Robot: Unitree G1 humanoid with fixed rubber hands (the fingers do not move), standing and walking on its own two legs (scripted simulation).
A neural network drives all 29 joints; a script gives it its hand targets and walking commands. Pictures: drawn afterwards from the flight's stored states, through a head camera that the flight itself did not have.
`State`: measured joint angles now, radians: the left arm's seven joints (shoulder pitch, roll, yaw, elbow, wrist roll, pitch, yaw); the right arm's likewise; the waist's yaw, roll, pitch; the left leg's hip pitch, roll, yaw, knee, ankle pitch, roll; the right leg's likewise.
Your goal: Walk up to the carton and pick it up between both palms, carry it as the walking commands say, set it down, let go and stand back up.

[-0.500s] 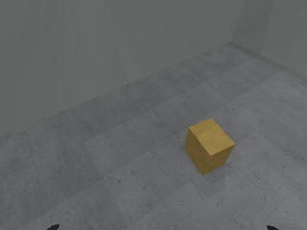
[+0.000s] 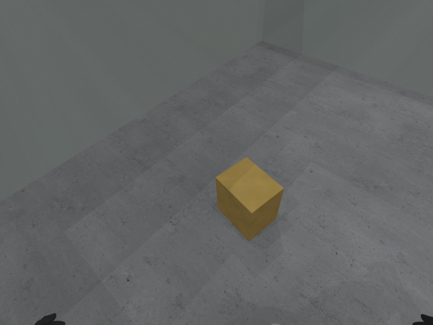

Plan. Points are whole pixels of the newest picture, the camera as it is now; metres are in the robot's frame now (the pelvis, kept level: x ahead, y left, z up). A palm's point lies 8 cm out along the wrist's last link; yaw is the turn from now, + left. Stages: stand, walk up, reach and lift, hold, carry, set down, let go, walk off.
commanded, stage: walk up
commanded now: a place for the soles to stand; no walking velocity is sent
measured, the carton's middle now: (247, 199) +0.76 -0.09 -0.61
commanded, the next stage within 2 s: none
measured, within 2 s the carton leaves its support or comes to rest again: neither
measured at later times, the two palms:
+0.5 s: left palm (109, 229) +0.33 +0.27 -0.06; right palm out of the picture +0.14 -0.37 -0.05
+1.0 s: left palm (124, 212) +0.39 +0.26 -0.09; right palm (421, 279) +0.23 -0.37 -0.09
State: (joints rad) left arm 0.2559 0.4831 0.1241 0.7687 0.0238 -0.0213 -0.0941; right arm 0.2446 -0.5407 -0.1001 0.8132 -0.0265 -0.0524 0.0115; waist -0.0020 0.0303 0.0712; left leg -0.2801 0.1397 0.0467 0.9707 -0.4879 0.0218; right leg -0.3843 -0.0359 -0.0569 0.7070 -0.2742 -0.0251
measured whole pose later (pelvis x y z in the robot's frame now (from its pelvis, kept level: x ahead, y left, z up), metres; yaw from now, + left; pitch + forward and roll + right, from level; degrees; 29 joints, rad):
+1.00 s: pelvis +0.20 -0.03 -0.01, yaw -15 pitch -2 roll +1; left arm 0.19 0.45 0.02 0.80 0.01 -0.05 0.02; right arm 0.16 -0.44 -0.06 0.80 0.00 -0.01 0.00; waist 0.00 -0.01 0.09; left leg -0.35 0.06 0.05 0.79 -0.41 -0.02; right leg -0.44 0.02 0.07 0.80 -0.33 0.00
